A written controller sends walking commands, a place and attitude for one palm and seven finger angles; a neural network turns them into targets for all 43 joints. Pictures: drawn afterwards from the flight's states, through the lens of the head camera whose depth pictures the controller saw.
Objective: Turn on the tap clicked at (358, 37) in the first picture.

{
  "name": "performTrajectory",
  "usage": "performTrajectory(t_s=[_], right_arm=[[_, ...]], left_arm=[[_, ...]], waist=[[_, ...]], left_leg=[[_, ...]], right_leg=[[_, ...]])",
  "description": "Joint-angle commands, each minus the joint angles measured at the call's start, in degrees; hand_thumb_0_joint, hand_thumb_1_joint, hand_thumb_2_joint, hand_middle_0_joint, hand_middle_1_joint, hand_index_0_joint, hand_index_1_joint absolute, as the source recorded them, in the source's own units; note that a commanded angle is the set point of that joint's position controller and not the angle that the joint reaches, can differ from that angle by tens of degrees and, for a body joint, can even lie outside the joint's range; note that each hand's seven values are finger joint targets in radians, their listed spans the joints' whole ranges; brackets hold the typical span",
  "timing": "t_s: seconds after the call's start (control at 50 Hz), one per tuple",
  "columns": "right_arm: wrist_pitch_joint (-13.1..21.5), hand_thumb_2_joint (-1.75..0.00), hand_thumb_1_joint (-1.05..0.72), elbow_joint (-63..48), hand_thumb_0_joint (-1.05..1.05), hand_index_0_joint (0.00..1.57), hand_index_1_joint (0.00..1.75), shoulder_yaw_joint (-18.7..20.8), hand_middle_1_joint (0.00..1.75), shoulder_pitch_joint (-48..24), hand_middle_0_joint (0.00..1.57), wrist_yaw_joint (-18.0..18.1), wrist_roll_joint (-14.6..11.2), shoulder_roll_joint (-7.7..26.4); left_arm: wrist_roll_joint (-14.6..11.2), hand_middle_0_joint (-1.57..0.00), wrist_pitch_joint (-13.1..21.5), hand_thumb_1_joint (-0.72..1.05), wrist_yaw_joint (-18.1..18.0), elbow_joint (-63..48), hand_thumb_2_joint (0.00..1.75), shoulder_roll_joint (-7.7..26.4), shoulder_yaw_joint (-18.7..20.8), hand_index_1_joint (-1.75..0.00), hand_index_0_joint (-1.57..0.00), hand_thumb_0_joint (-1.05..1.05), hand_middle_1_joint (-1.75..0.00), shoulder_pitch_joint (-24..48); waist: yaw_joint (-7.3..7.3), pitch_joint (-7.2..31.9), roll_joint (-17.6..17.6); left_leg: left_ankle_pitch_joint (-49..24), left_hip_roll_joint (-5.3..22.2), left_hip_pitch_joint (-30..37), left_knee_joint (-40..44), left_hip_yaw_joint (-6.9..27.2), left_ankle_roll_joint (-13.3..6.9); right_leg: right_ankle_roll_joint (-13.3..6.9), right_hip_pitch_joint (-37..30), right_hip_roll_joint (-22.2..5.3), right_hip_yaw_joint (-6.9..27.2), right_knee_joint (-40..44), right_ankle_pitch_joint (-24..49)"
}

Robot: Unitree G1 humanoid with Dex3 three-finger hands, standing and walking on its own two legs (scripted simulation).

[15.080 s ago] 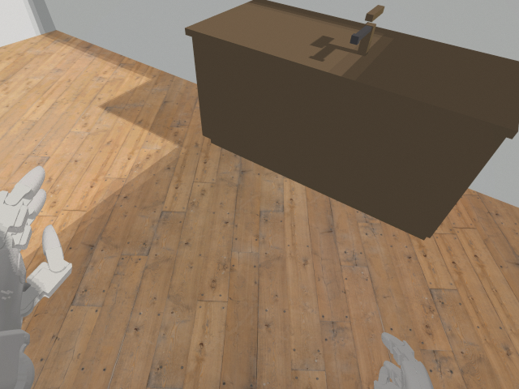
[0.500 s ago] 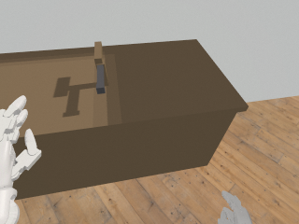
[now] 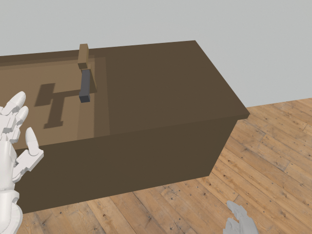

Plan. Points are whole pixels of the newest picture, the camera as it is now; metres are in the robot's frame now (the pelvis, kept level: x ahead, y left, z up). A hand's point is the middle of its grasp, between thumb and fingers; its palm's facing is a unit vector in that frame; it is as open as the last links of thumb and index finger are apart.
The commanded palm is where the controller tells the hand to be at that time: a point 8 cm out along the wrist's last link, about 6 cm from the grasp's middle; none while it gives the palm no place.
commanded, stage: shuffle to correct the standing spot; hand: left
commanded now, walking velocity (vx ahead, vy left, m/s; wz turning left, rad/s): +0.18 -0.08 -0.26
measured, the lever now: (84, 96) +0.50 +0.28 +0.06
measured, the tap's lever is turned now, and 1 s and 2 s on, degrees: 0 0 0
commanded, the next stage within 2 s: come to a stop and stand still in 0.66 s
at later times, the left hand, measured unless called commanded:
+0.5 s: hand (90, 111) +0.32 +0.18 +0.18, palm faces +0.30 -0.82 -0.48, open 7.4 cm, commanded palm +0.27 +0.22 +0.19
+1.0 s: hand (116, 86) +0.39 +0.13 +0.20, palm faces +0.35 -0.84 -0.42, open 7.4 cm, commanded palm +0.33 +0.18 +0.19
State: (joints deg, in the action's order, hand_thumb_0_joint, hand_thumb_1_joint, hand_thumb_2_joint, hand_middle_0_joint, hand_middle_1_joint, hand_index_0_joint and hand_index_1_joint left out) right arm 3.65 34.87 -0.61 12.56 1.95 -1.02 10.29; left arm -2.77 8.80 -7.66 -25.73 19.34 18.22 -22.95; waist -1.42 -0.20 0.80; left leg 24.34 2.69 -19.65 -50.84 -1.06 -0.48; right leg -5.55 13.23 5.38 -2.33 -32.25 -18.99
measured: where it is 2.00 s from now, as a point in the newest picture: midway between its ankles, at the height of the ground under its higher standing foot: outside the picture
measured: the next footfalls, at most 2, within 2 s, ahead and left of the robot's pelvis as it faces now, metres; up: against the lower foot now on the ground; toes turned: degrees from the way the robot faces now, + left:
left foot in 0.24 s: +0.16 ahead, +0.13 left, +0.00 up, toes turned +3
right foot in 0.50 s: +0.21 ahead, -0.18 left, +0.00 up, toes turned -3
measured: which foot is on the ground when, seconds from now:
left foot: up 0.00-0.22, down 0.24-0.50, up 0.52-0.78, down 0.80-1.00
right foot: down 0.00-0.24, up 0.26-0.48, down 0.50-1.00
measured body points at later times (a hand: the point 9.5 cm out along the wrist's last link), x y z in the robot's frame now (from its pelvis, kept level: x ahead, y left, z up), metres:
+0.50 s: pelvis +0.08 -0.04 -0.01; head +0.09 -0.05 +0.44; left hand +0.29 +0.22 +0.21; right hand +0.23 -0.25 -0.10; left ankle +0.12 +0.13 -0.73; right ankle +0.13 -0.14 -0.73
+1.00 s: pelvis +0.16 -0.09 +0.00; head +0.16 -0.09 +0.45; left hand +0.36 +0.18 +0.22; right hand +0.32 -0.32 -0.07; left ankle +0.17 +0.03 -0.73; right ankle +0.17 -0.18 -0.73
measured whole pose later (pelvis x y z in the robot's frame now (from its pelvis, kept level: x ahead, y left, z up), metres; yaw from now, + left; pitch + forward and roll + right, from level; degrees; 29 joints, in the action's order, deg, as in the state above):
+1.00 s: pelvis +0.16 -0.09 +0.00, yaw -4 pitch -2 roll +0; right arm 6.9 33.9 -1.3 10.2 2.2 -0.3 10.3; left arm -2.4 10.2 -8.3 -30.0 23.6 22.0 -25.0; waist 0.5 -2.8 -0.4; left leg 16.9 2.4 -13.5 -33.0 -4.7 0.1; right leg -1.9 14.3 1.1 -3.6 -31.5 -14.7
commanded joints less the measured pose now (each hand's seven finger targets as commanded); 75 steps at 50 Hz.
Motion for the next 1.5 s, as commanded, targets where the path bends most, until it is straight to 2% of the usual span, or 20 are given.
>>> performTrajectory(t_s=[0.0, 0.18, 0.22, 0.26, 0.34, 0.44, 0.48, 0.5, 0.54, 0.62, 0.72, 0.78, 0.8, 0.96, 1.06, 1.32, 1.34, 1.36, 1.4, 1.48], right_arm=[[2.56, -0.9, -0.9, -10.0, 0.0, 0.2, 0.3, 2.59, 0.3, -6.56, 0.2, -0.36, -0.15, 6.78], [3.39, -0.9, -0.9, -10.6, 0.0, 0.2, 0.3, 3.23, 0.3, -5.09, 0.2, 0.66, 0.52, 6.57], [2.82, -0.9, -0.9, -11.03, 0.0, 0.2, 0.3, 4.46, 0.3, -4.5, 0.2, 0.85, 0.35, 9.31], [3.12, -0.9, -0.9, -10.8, 0.0, 0.2, 0.3, 3.13, 0.3, -7.24, 0.2, 0.43, 0.21, 8.33], [3.57, -0.9, -0.9, -9.53, 0.0, 0.2, 0.3, 2.78, 0.3, -7.92, 0.2, 0.13, 0.77, 7.68], [4.63, -0.9, -0.9, -10.55, 0.0, 0.2, 0.3, 2.05, 0.3, -6.03, 0.2, 0.19, 0.13, 7.1], [4.41, -0.9, -0.9, -9.94, 0.0, 0.2, 0.3, 2.16, 0.3, -5.4, 0.2, 0.7, 0.54, 5.9], [4.81, -0.9, -0.9, -10.85, 0.0, 0.2, 0.3, 1.55, 0.3, -6.9, 0.2, 0.9, 0.28, 5.78], [5.15, -0.9, -0.9, -8.81, 0.0, 0.2, 0.3, 1.65, 0.3, -6.09, 0.2, 0.32, -0.24, 6.73], [3.75, -0.9, -0.9, -7.14, 0.0, 0.2, 0.3, 0.76, 0.3, -6.99, 0.2, 0.85, 0.45, 6.11], [5.19, -0.9, -0.9, -7.98, 0.0, 0.2, 0.3, 1.85, 0.3, -6.42, 0.2, 1.56, 1.61, 6.66], [5.09, -0.9, -0.9, -9.48, 0.0, 0.2, 0.3, 3.19, 0.3, -5.89, 0.2, 1.24, 1.1, 8.95], [5.45, -0.9, -0.9, -9.67, 0.0, 0.2, 0.3, 2.82, 0.3, -6.95, 0.2, 1.01, 1.08, 7.96], [5.88, -0.9, -0.9, -9.49, 0.0, 0.2, 0.3, 1.48, 0.3, -5.53, 0.2, 0.78, 0.13, 7.3], [5.0, -0.9, -0.9, -9.05, 0.0, 0.2, 0.3, 1.63, 0.3, -5.12, 0.2, 0.98, 0.1, 6.77], [4.48, -0.9, -0.9, -9.9, 0.0, 0.2, 0.3, 2.2, 0.3, -6.56, 0.2, 2.19, 0.68, 7.59], [7.52, -0.9, -0.9, -8.07, 0.0, 0.2, 0.3, 3.67, 0.3, 1.79, 0.2, 2.2, 3.04, 7.56], [7.94, -0.9, -0.9, -5.3, 0.0, 0.2, 0.3, 2.37, 0.3, -2.44, 0.2, 1.5, 1.8, 3.83], [8.17, -0.9, -0.9, -8.92, 0.0, 0.2, 0.3, 2.61, 0.3, -2.97, 0.2, -0.3, -0.73, 6.26], [8.72, -0.9, -0.9, -9.52, 0.0, 0.2, 0.3, 3.32, 0.3, -3.71, 0.2, -1.88, -0.02, 9.14]], left_arm=[[-0.24, -0.2, 6.07, 0.9, -1.49, -13.81, 0.9, 12.37, 9.02, -0.3, -0.2, 0.0, -0.3, 2.18], [-1.78, -0.2, 6.1, 0.9, -1.36, -17.67, 0.9, 12.93, 10.28, -0.3, -0.2, 0.0, -0.3, 2.17], [-1.99, -0.2, 6.13, 0.9, -0.94, -18.22, 0.9, 12.29, 10.38, -0.3, -0.2, 0.0, -0.3, -0.12], [-2.06, -0.2, 5.98, 0.9, -0.33, -13.57, 0.9, 12.51, 10.77, -0.3, -0.2, 0.0, -0.3, 2.52], [-0.46, -0.2, 4.65, 0.9, 0.42, -17.43, 0.9, 12.59, 10.56, -0.3, -0.2, 0.0, -0.3, 2.94], [-0.1, -0.2, 4.08, 0.9, -0.63, -14.48, 0.9, 12.24, 11.98, -0.3, -0.2, 0.0, -0.3, -2.52], [0.36, -0.2, 3.3, 0.9, -1.3, -12.33, 0.9, 14.76, 13.43, -0.3, -0.2, 0.0, -0.3, 0.88], [0.21, -0.2, 2.78, 0.9, -1.44, -12.0, 0.9, 15.67, 13.47, -0.3, -0.2, 0.0, -0.3, 2.71], [0.23, -0.2, 3.2, 0.9, -0.87, -11.77, 0.9, 12.44, 9.34, -0.3, -0.2, 0.0, -0.3, 5.64], [0.42, -0.2, 4.32, 0.9, -1.63, -11.62, 0.9, 11.87, 9.02, -0.3, -0.2, 0.0, -0.3, 4.03], [-0.06, -0.2, 5.54, 0.9, -2.35, -17.9, 0.9, 11.19, 7.54, -0.3, -0.2, 0.0, -0.3, 4.04], [0.42, -0.2, 6.54, 0.9, -2.52, -21.84, 0.9, 12.03, 7.89, -0.3, -0.2, 0.0, -0.3, 5.33], [0.52, -0.2, 6.8, 0.9, -2.28, -19.73, 0.9, 13.49, 8.8, -0.3, -0.2, 0.0, -0.3, 5.58], [-0.16, -0.2, 3.84, 0.9, -1.84, -11.86, 0.9, 11.4, 10.11, -0.3, -0.2, 0.0, -0.3, -2.22], [-0.48, -0.2, 2.14, 0.9, -1.75, -9.4, 0.9, 9.95, 7.95, -0.3, -0.2, 0.0, -0.3, -1.98], [-0.62, -0.2, 2.77, 0.9, -2.69, -17.45, 0.9, 11.61, 8.89, -0.3, -0.2, 0.0, -0.3, -2.95], [6.99, -0.2, 9.05, 0.9, -1.98, -26.7, 0.9, 56.23, 41.14, -0.3, -0.2, 0.0, -0.3, 56.14], [2.18, -0.2, 7.08, 0.9, 0.88, 7.68, 0.9, 22.01, 19.54, -0.3, -0.2, 0.0, -0.3, 22.83], [-0.5, -0.2, 7.63, 0.9, 0.57, 6.15, 0.9, 8.79, 8.46, -0.3, -0.2, 0.0, -0.3, 3.91], [-0.66, -0.2, 9.24, 0.9, 1.51, -7.07, 0.9, 7.34, 1.57, -0.3, -0.2, 0.0, -0.3, 1.96]], waist=[[-0.57, 2.35, -0.48], [0.79, 8.98, -0.51], [1.71, 14.48, 15.57], [1.31, 5.67, 7.75], [0.43, 1.92, 9.29], [-0.37, 6.27, 4.46], [-0.12, 5.67, -17.07], [-0.41, 3.24, -20.47], [0.83, 0.67, -12.77], [1.04, 3.48, -5.42], [0.64, 7.19, 0.25], [0.67, 6.43, 19.12], [0.6, 3.52, 15.01], [1.8, 6.61, 0.34], [1.38, 6.21, -6.85], [0.44, 9.62, -0.14], [-1.65, 2.51, -10.47], [-1.27, 12.1, -8.83], [-1.4, 9.78, 1.09], [-1.48, 6.43, 3.98]], left_leg=[[4.62, 2.05, -24.0, -16.6, 2.78, 0.4], [-21.08, -1.47, 15.98, 20.89, -7.86, -1.85], [-28.88, 17.87, 34.8, 26.18, 19.61, -11.25], [-17.6, 23.34, 20.22, 34.46, 28.31, -16.53], [-13.45, 18.19, 4.73, 33.37, 10.73, -12.57], [6.98, 10.11, -8.16, 22.38, -3.0, -4.68], [11.13, -0.49, -14.66, -4.84, -7.9, -0.83], [10.9, -1.56, -18.25, -14.45, -3.56, -0.21], [3.95, 1.42, -20.17, -20.31, 0.86, 0.11], [-1.9, 2.63, -10.43, -4.53, -1.81, -0.15], [-10.03, -2.06, 9.11, 21.0, -6.65, -1.49], [-18.51, 15.84, 21.55, 32.79, 22.3, -9.97], [-23.27, 18.29, 18.76, 35.09, 25.37, -12.3], [-21.12, 4.14, 2.15, 22.55, -0.09, -0.61], [-12.55, -0.57, 3.36, 17.03, -0.2, 0.49], [-22.39, 2.14, 9.07, 24.85, 2.35, -0.78], [-18.68, -0.5, 0.47, 15.64, -3.05, -1.18], [-13.49, -6.6, 3.16, 16.11, -0.71, -1.05], [-14.59, -1.49, 6.91, 22.91, -0.36, -0.56], [-16.65, 1.48, 7.79, 30.44, 4.38, -2.0]], right_leg=[[-11.63, -17.15, -22.22, 29.07, 10.37, 32.11], [-1.93, 0.68, -10.04, 8.64, -3.08, 25.08], [4.81, 19.8, -2.56, 3.28, -28.96, -5.04], [4.49, 26.03, -2.85, 8.58, -42.73, -9.52], [4.4, 18.77, -10.26, 6.3, -30.94, -3.16], [5.38, -8.31, -4.65, -5.33, -1.71, 2.58], [-0.93, -6.85, -15.39, 18.78, 13.13, -10.29], [-6.12, -3.71, -24.3, 33.16, 19.51, -12.71], [-8.12, -2.21, -24.31, 31.63, 20.41, -10.88], [-5.93, -1.95, -20.26, 13.15, 14.46, 10.22], [-2.79, -0.23, -15.8, 7.35, 8.91, 3.24], [3.85, 16.92, -5.48, 1.09, -13.93, -7.92], [4.21, 18.43, -4.98, 2.84, -20.85, -10.41], [4.05, -11.03, -9.53, 5.64, 9.62, 27.05], [1.05, -6.72, -17.82, 14.14, 11.21, 37.63], [4.07, -7.19, -12.63, 7.92, 10.0, 21.39], [8.68, -0.78, -13.51, 13.28, 16.8, 29.4], [1.92, -7.16, -16.59, 13.41, 11.8, 31.88], [1.6, -10.07, -18.56, 14.89, 10.22, 35.71], [4.27, -3.97, -9.66, 8.15, 9.41, 8.59]])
